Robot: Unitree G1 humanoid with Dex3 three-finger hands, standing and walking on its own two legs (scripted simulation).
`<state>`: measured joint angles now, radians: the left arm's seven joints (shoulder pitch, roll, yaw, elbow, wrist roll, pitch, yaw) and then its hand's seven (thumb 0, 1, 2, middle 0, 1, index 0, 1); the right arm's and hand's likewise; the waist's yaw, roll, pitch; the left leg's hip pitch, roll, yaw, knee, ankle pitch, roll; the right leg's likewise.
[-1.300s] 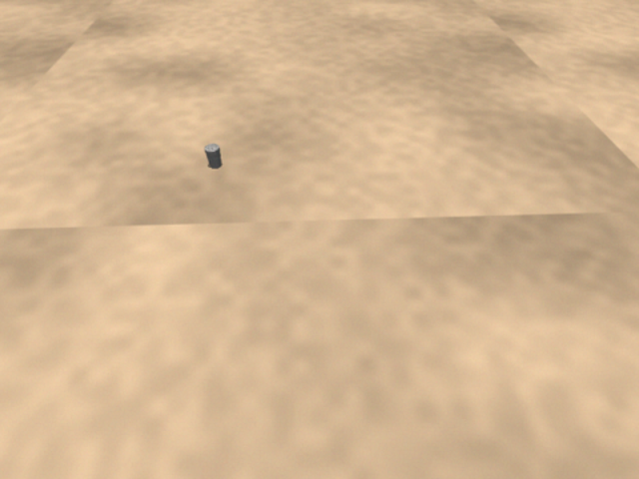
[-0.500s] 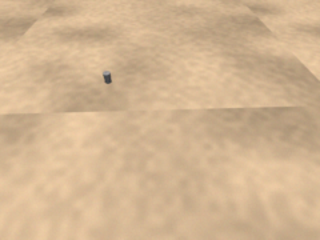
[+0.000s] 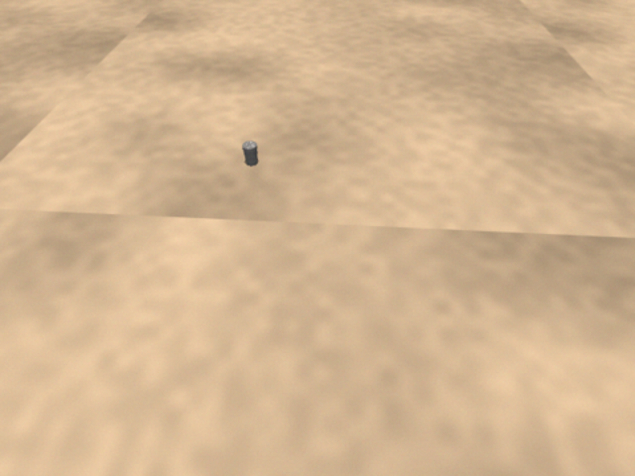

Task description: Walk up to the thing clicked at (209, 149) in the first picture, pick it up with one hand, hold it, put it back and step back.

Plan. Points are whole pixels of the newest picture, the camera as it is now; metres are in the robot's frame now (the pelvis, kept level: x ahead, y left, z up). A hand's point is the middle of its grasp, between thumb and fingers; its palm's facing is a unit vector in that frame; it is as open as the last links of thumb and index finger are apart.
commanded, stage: walk up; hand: left
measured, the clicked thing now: (250, 154) +1.75 +0.37 -0.73
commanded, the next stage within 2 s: none
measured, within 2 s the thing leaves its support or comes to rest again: neither
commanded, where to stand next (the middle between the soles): +1.40 +0.14 m, yaw +6 degrees
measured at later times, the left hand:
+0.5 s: hand (91, 385) +0.30 +0.38 -0.15, palm faces -0.02 -0.96 -0.29, open 7.4 cm
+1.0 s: hand (139, 268) +0.53 +0.38 -0.14, palm faces +0.09 -0.94 -0.34, open 7.4 cm
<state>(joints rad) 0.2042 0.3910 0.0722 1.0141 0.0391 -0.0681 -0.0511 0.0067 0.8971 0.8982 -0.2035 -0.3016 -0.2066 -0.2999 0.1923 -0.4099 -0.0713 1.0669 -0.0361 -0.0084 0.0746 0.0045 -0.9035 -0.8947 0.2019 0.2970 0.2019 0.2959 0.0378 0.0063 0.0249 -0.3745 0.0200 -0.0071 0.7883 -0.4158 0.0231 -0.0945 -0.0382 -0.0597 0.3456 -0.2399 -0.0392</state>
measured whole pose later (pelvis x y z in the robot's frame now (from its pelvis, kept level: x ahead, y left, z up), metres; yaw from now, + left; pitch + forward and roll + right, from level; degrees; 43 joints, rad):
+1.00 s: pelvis +0.51 +0.10 -0.01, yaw +6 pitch -3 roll -1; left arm 0.28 0.38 0.05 0.89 0.01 -0.07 -0.06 0.01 0.90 0.90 -0.20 -0.30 -0.20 -0.30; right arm 0.23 -0.44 -0.07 0.85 -0.01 -0.07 0.06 0.00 -0.91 -0.89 0.20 0.30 0.20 0.30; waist 0.02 0.03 0.08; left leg -0.54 0.10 -0.03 0.89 -0.22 0.01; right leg -0.09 0.02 -0.11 0.42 -0.28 -0.04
